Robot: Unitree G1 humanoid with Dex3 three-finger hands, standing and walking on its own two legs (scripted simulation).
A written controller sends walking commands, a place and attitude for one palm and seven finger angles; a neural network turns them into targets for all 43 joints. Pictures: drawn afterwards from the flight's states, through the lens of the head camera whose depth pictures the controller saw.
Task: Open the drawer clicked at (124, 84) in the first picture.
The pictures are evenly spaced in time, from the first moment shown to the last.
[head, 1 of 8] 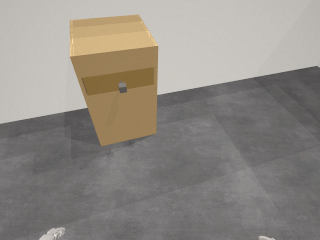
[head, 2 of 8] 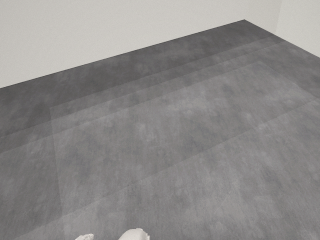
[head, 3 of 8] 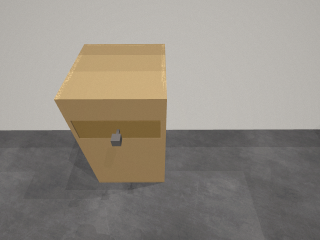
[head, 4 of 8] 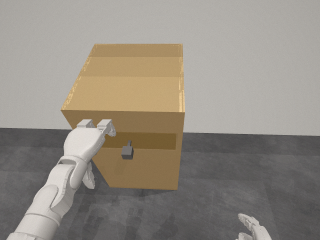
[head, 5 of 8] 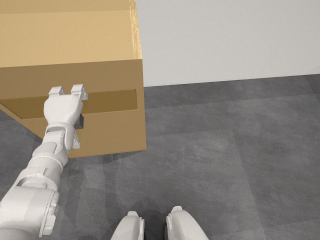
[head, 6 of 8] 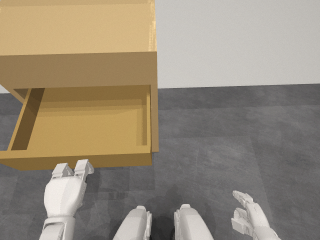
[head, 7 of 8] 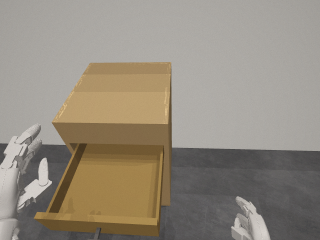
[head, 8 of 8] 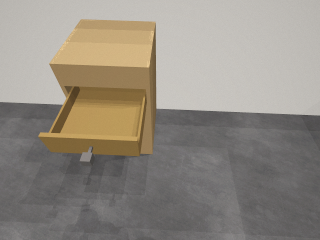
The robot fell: no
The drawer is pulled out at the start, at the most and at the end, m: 0.00 0.30 0.30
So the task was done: yes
